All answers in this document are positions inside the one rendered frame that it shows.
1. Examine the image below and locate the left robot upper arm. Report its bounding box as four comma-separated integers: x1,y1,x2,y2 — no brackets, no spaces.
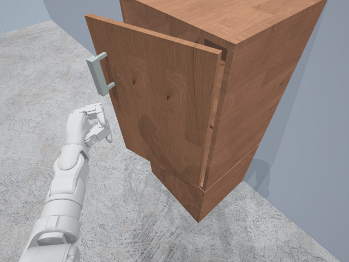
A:
20,243,80,262

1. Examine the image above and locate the handle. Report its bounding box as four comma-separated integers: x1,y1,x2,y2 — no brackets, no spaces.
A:
86,52,115,97

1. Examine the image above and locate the left robot forearm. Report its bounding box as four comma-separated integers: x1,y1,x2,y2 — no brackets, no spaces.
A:
18,144,89,262

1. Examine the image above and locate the cupboard door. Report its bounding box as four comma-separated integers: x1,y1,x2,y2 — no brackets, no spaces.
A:
85,13,222,188

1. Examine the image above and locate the left robot hand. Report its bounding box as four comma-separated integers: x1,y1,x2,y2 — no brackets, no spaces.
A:
65,103,112,152

